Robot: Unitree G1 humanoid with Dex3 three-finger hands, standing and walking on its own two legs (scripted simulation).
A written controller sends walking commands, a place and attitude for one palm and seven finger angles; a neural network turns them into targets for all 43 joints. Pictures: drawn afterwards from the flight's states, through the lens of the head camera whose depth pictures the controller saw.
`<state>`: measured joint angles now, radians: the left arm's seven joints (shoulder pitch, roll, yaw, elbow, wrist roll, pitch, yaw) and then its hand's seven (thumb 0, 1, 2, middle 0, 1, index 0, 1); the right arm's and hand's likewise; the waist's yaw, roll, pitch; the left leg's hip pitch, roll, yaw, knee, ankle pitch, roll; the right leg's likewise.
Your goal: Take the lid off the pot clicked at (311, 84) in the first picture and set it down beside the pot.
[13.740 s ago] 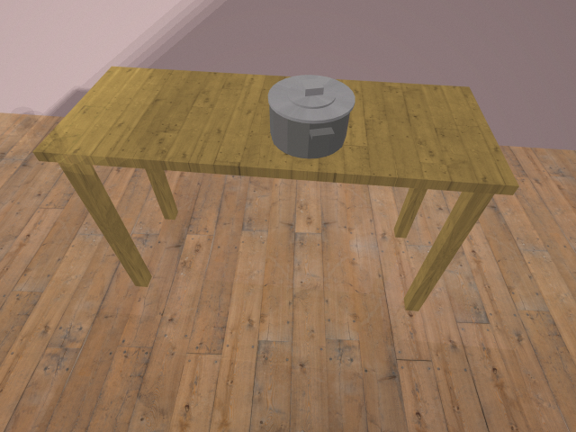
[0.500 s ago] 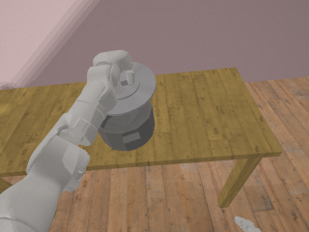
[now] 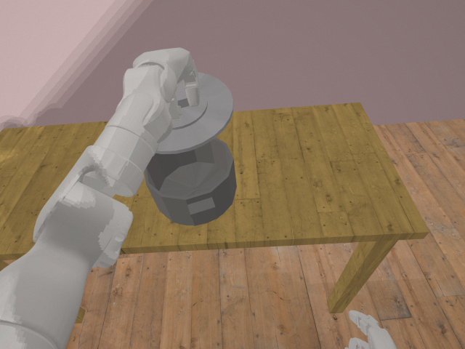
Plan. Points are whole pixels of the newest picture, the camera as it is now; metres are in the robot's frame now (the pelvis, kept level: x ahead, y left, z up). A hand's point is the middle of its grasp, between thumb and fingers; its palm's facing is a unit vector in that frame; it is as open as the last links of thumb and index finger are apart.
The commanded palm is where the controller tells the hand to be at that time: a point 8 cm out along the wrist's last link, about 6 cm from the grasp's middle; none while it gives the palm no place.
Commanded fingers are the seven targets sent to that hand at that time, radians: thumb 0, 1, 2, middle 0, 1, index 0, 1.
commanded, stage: lift the lid straight up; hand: left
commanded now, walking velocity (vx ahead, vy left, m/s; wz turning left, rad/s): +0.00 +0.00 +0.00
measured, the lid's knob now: (173, 97) +0.50 +0.10 +0.19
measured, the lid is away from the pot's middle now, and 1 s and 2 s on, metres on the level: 0.01 0.07 0.20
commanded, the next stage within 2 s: move the lid sideways beside the pot in 0.24 s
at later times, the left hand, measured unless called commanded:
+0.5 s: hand (163, 97) +0.47 +0.11 +0.21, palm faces -0.20 -0.05 -0.98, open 6.0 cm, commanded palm +0.44 +0.12 +0.28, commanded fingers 0.00 0.60 1.08 -0.75 -1.01 -1.04 -1.12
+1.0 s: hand (130, 102) +0.47 +0.16 +0.21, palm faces -0.24 -0.04 -0.97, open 5.9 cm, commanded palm +0.45 +0.18 +0.28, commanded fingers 0.00 0.60 1.08 -0.75 -1.01 -1.04 -1.12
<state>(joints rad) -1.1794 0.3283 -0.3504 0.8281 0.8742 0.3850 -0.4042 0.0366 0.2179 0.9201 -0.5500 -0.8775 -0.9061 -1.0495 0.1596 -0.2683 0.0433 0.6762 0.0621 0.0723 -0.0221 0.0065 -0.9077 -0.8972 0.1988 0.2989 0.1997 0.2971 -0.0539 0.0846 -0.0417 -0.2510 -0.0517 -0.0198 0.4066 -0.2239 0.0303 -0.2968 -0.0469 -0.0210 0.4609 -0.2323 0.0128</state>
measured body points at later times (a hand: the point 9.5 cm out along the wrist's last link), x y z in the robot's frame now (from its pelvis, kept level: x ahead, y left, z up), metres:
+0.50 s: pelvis +0.00 +0.01 +0.00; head +0.02 -0.03 +0.45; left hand +0.47 +0.11 +0.27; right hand +0.14 -0.23 -0.13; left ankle -0.01 +0.11 -0.74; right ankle +0.00 -0.13 -0.74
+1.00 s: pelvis +0.00 +0.01 +0.00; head +0.02 -0.02 +0.45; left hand +0.48 +0.16 +0.26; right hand +0.13 -0.25 -0.12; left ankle -0.01 +0.11 -0.74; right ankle +0.00 -0.13 -0.74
